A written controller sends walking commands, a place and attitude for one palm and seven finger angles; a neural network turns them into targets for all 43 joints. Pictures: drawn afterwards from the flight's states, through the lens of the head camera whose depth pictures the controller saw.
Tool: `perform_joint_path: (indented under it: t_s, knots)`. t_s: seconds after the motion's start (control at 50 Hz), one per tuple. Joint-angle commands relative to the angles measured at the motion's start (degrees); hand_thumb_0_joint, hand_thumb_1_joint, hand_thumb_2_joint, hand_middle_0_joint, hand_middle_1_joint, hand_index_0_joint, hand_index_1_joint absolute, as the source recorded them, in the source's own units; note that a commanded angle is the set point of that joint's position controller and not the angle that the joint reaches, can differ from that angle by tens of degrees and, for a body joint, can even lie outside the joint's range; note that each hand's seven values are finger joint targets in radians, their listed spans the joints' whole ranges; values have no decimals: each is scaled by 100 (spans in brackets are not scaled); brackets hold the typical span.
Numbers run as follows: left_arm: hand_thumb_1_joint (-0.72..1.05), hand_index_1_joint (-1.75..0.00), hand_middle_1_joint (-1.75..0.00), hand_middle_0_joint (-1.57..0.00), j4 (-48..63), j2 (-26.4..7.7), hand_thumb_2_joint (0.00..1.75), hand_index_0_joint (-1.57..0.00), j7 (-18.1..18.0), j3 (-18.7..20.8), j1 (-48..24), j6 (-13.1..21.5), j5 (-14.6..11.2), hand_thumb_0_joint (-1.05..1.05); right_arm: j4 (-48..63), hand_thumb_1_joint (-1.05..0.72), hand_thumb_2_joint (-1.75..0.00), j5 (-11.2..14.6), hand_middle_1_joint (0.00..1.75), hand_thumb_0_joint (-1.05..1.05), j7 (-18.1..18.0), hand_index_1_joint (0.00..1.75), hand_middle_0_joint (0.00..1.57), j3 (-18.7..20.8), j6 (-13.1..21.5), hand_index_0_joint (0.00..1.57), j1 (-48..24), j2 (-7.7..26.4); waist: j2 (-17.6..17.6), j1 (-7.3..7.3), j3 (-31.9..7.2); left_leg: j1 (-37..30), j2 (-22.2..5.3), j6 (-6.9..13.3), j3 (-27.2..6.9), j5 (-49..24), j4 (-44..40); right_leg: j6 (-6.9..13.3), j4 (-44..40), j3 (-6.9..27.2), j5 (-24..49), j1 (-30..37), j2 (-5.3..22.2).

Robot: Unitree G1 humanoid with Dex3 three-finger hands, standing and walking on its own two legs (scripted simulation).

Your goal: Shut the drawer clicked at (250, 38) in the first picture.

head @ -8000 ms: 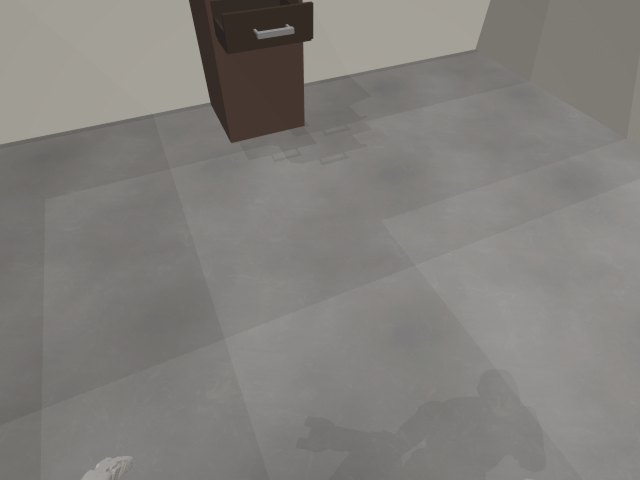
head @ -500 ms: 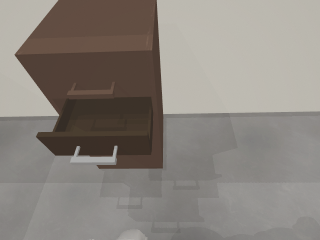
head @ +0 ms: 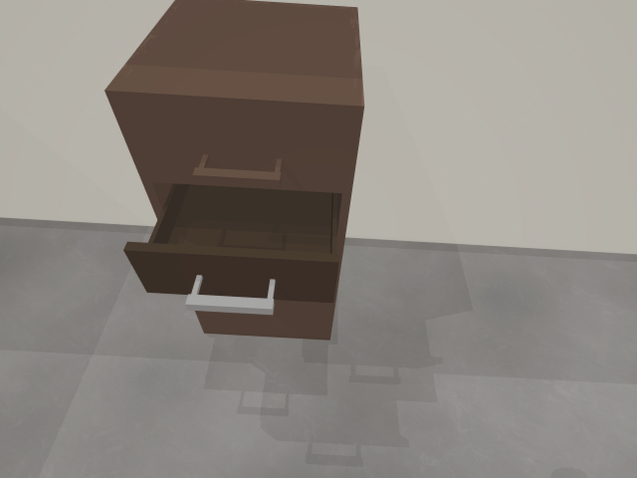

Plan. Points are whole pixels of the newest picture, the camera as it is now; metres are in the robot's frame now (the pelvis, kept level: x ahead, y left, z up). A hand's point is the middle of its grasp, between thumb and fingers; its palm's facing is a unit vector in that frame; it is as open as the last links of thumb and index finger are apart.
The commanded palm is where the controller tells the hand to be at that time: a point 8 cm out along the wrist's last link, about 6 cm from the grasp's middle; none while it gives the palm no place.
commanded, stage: come to a stop and stand still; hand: left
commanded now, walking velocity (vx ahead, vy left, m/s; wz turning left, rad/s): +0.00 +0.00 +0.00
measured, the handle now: (233, 293) +0.44 +0.20 -0.16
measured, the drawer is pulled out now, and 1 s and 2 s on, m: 0.18 0.18 0.18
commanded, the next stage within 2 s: look again from close up in 0.62 s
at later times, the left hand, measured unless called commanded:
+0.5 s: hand out of the picture -0.05 +0.13 -0.18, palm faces +0.03 -0.98 -0.17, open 7.4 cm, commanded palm none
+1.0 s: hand out of the picture -0.01 +0.15 -0.18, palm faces +0.04 -0.98 -0.19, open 7.4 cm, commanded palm none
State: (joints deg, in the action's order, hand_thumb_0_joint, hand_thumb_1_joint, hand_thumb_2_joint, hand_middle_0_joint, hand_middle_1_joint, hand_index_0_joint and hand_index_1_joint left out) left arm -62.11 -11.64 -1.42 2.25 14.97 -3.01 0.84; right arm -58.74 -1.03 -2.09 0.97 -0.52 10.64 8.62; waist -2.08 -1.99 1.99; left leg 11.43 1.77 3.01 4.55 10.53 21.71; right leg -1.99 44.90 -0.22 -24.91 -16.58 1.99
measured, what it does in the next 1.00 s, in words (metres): steps on the spot: right foot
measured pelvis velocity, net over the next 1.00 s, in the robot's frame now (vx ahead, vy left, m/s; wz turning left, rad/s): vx -0.01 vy -0.01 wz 0.00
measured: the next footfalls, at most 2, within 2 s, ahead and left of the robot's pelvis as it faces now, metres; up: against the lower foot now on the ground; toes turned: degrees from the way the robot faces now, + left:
right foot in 0.08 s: -0.01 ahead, -0.10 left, +0.00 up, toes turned -2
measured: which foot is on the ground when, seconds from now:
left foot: down 0.00-1.00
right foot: up 0.00-0.06, down 0.08-1.00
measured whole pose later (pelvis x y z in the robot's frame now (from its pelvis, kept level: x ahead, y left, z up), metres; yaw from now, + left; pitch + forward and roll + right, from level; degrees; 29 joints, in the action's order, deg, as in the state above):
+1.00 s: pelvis -0.01 -0.01 -0.01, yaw +0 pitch -2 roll +0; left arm -61.9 -7.1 -2.9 -0.7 19.1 1.5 0.7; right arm -61.8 -1.0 -1.9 -0.4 1.2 17.1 9.4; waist 1.0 0.0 -0.4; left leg 13.7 0.0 1.5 2.3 16.6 31.8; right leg 1.7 28.9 -2.1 -20.3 -7.1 -1.4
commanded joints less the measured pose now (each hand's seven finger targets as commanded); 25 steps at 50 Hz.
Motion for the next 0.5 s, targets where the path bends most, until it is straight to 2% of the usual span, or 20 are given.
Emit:
perform_joint_path:
  t_s: [0.0, 0.02, 0.04, 0.06, 0.08, 0.1, 0.12, 0.14, 0.18, 0.26, 0.36, 0.48]
  knots:
    - [90, -30, -30, -20, 160, -205, 90, -20, -68, -46, 164, 178, -23, 0, -74, -90, -90, 42, 30, 0, -21, 30, 20, 191, 69, 20, 503, 877, 862, 210, -459, -926, -1484, 547, -1369, -2027, -475, 44, -1555, -69, 277, 182, 45]
    - [90, -30, -30, -20, 48, -194, 90, -20, -82, -60, 391, 214, -20, 0, -111, -90, -90, 72, 30, 0, -17, 30, 20, 175, 74, 20, 467, 845, 714, 125, -535, -840, -1341, 401, -1262, -1847, -314, 56, -2199, -89, 877, 544, 72]
    - [90, -30, -30, -20, -49, -270, 90, -20, -105, -65, 489, 253, -11, 0, -144, -90, -90, 105, 30, 0, -7, 30, 20, 151, 86, 20, 501, 723, 436, 134, -482, -493, -1132, 176, -1148, -1388, -191, 113, -2675, 102, 1477, 952, 183]
    - [90, -30, -30, -20, -90, -359, 90, -20, -124, -75, 480, 292, -8, 0, -157, -90, -90, 140, 30, 0, 11, 30, 20, 124, 93, 20, 472, 586, 126, 193, -370, -237, -894, -48, -928, -894, -98, 249, -2755, 499, 1816, 1027, 488]
    - [90, -30, -30, -20, -70, -448, 90, -20, -126, -88, 355, 315, -16, 0, -163, -90, -90, 146, 30, 0, 36, 30, 20, 100, 94, 20, 447, 513, -31, 250, -221, -179, -745, -161, -819, -691, -143, 360, -2744, 579, 2100, 886, 710]
    - [90, -30, -30, -20, -73, -450, 90, -20, -120, -116, 308, 326, -35, 0, -215, -90, -90, 127, 30, 0, 57, 30, 20, 82, 106, 20, 460, 504, 100, 279, -162, -335, -675, -221, -796, -503, -258, 404, -2683, 532, 1957, 668, 775]
    - [90, -30, -30, -20, -110, -365, 90, -20, -122, -121, 277, 370, -31, 0, -285, -90, -90, 81, 30, 0, 47, 30, 20, 76, 83, 20, 504, 481, -500, 294, -141, -449, -688, -230, -737, -693, -153, 422, -2679, 583, 2044, 552, 636]
    - [90, -30, -30, -20, -113, -279, 90, -20, -130, -140, 260, 388, -41, 0, -351, -90, -90, 68, 30, 0, 41, 30, 20, 77, 74, 20, 545, 536, -660, 303, -70, -553, -703, -227, -699, -670, -133, 430, -2751, 575, 1993, 456, 627]
    - [90, -30, -30, -20, -114, -267, 90, -20, -135, -172, 229, 373, -52, 0, -453, -90, -90, 74, 30, 0, 48, 30, 20, 45, 63, 20, 642, 558, -585, 307, 136, -559, -736, -214, -714, -528, -260, 406, -2851, 508, 1531, 325, 551]
    - [90, -30, -30, -20, -141, -214, 90, -20, -142, -162, 334, 334, -61, 0, -633, -90, -90, 64, 30, 0, 55, 30, 20, -10, 29, 20, 770, 475, -36, 273, 618, -300, -702, -237, -729, 99, -474, 397, -2998, 535, 573, 47, 458]
    - [90, -30, -30, -20, -161, -197, 90, -20, -133, -151, 483, 321, -73, 0, -717, -90, -90, 46, 30, 0, 41, 30, 20, -33, -5, 20, 971, 359, 249, 255, 704, -125, -654, -255, -699, 358, -427, 435, -3095, 618, 171, -47, 431]
    - [90, -30, -30, -20, -166, -113, 90, -20, -127, -157, 603, 346, -81, 0, -763, -90, -90, 44, 30, 0, 19, 30, 20, -26, 4, 20, 1168, 259, 132, 256, 531, -168, -667, -262, -652, 144, -238, 469, -3125, 651, 217, -32, 425]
